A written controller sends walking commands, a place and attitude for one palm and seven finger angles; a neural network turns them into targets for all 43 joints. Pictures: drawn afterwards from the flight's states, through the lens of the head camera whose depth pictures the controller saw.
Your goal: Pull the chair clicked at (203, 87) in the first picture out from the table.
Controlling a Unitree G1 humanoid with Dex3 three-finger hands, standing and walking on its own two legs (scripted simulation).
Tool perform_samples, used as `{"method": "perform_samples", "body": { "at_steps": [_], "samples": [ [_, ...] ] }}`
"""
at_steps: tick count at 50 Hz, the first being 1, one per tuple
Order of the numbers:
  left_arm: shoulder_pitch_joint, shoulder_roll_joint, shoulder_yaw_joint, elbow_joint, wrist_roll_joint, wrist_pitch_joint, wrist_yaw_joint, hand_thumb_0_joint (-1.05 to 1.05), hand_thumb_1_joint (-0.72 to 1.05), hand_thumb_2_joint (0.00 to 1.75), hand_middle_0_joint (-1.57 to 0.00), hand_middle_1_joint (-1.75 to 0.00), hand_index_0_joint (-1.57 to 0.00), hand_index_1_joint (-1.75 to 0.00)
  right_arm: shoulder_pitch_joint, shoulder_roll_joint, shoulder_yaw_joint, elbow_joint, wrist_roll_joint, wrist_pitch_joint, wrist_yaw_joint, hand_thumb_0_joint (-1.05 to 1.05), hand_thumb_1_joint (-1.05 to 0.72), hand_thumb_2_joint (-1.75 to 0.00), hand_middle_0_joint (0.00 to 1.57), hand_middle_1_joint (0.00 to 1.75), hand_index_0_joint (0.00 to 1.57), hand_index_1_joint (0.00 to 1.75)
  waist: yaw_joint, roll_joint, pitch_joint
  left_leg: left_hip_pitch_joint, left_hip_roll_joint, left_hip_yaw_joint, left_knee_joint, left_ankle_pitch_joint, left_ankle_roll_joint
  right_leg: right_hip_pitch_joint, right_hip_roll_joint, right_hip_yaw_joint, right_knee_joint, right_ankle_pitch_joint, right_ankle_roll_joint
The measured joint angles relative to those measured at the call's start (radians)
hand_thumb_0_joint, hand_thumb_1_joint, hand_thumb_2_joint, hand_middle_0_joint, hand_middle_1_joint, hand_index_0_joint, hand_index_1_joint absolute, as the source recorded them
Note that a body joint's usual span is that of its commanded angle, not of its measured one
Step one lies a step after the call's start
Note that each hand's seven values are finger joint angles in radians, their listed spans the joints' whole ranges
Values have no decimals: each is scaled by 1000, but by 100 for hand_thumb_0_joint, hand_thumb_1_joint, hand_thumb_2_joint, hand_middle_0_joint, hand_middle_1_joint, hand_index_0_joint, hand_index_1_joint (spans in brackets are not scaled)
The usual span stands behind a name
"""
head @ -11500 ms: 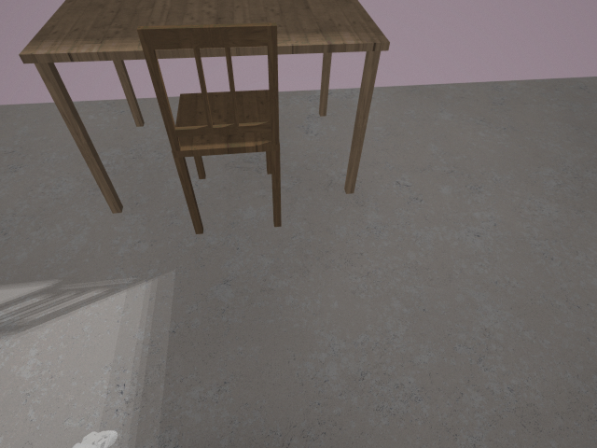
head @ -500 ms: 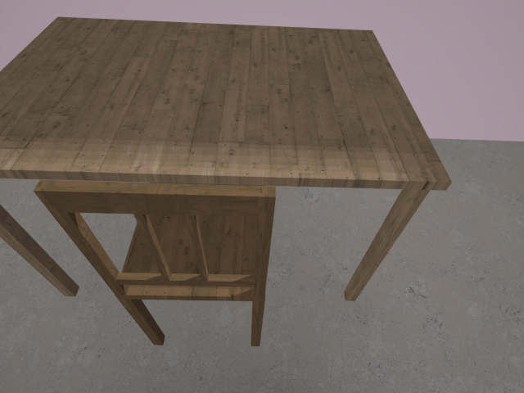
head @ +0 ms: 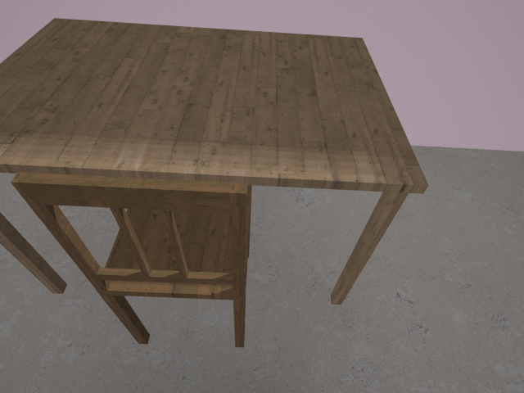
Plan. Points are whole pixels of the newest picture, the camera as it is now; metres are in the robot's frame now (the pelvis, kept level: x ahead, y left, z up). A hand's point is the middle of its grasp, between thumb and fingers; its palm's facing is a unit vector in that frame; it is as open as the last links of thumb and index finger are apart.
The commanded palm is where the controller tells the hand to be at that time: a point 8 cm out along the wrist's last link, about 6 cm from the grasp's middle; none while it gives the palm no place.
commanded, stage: come to a stop and stand still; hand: left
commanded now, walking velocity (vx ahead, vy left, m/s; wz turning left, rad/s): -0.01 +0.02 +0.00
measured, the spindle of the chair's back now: (133, 243) +0.40 +0.29 -0.10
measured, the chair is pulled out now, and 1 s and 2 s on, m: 0.00 0.00 0.00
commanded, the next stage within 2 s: look again from close up in 0.72 s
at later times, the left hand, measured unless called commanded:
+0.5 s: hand out of the picture +0.00 +0.26 -0.18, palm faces +0.02 -0.98 -0.22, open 7.4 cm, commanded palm none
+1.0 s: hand out of the picture -0.02 +0.23 -0.18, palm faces +0.02 -0.99 -0.15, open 7.4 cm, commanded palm none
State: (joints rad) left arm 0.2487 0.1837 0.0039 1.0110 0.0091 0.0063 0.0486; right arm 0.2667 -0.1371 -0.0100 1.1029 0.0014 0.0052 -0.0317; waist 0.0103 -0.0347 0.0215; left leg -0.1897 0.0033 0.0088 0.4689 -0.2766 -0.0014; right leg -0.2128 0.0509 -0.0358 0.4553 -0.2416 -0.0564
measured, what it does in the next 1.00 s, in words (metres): shifts its weight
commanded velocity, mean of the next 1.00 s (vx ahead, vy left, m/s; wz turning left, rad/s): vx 0.00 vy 0.00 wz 0.00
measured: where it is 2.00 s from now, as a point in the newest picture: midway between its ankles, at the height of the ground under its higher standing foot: outside the picture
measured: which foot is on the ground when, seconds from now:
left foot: down 0.00-1.00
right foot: down 0.00-1.00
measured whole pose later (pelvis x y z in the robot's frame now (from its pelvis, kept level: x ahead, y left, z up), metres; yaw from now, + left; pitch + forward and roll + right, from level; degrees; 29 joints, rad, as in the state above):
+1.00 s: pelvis -0.01 +0.07 +0.00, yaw +0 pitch -2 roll -1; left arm 0.30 0.15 -0.02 1.10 0.01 -0.01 0.04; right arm 0.25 -0.15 0.01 1.12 -0.01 -0.03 -0.02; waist 0.00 -0.03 0.04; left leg -0.16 -0.10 0.04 0.43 -0.25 0.11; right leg -0.19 -0.05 0.00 0.44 -0.23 0.05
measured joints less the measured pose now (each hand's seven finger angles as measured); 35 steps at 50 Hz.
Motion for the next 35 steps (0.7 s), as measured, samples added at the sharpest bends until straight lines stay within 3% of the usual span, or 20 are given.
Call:
{"method": "perform_samples", "body": {
  "at_steps": [6,11,21,35],
  "samples": [
    [-1,-6,-7,-3,1,-13,8,1,91,89,-21,-30,-20,-30,4,-11,1,-29,-5,3,7,1,-93,-90,20,30,20,30,-6,26,10,-27,-6,4,39,-6,14,-10,-7,2,3,13,19],
    [18,-8,-10,-1,2,-6,5,1,91,89,-21,-30,-20,-30,13,-26,-6,-92,-14,0,12,1,-92,-90,20,30,20,30,-37,43,5,-56,-41,14,97,-28,50,-49,-43,10,88,-24,43],
    [32,5,-8,-11,9,3,-4,1,91,89,-20,-30,-20,-30,26,-35,7,-95,-20,-7,21,1,-93,-90,20,30,20,30,-14,39,-15,-45,-87,31,55,5,99,-48,-87,28,70,-4,73],
    [68,-14,-20,55,10,-3,-9,1,91,90,-20,-30,-20,-30,-4,-32,17,-46,-12,-26,18,1,-92,-90,20,30,20,30,-5,15,5,-4,-109,35,-29,42,117,-15,-108,36,5,24,95]
  ]
}}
